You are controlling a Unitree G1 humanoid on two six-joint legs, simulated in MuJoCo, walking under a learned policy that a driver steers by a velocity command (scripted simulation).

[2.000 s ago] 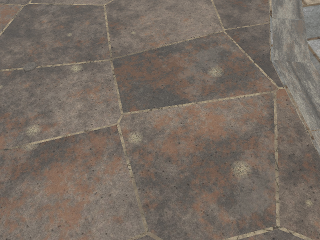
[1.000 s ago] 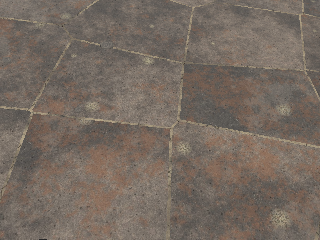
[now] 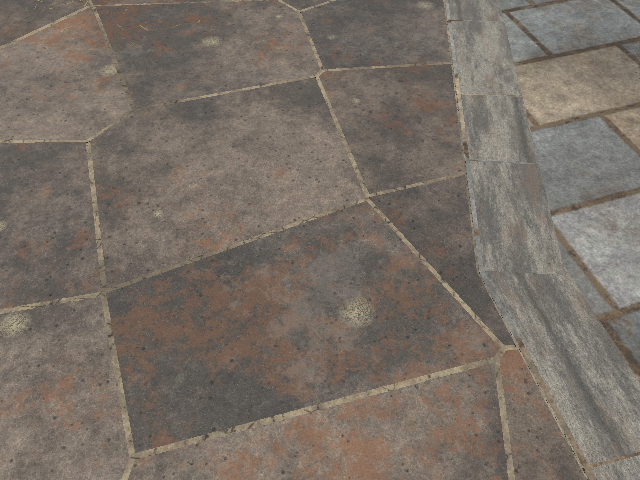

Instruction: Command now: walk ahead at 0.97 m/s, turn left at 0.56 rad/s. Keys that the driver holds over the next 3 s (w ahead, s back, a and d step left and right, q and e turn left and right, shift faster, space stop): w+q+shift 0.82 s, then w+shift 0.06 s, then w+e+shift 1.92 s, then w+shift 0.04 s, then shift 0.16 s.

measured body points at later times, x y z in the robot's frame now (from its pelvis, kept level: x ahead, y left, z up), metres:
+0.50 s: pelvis +0.45 +0.04 +0.00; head +0.47 +0.05 +0.45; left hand +0.61 +0.32 -0.05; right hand +0.52 -0.24 -0.13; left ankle +0.38 +0.03 -0.73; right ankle +0.67 -0.11 -0.66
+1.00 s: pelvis +0.87 +0.20 -0.01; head +0.88 +0.22 +0.44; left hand +0.59 +0.29 -0.12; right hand +1.21 +0.28 -0.04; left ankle +0.90 +0.40 -0.68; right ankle +0.84 +0.00 -0.73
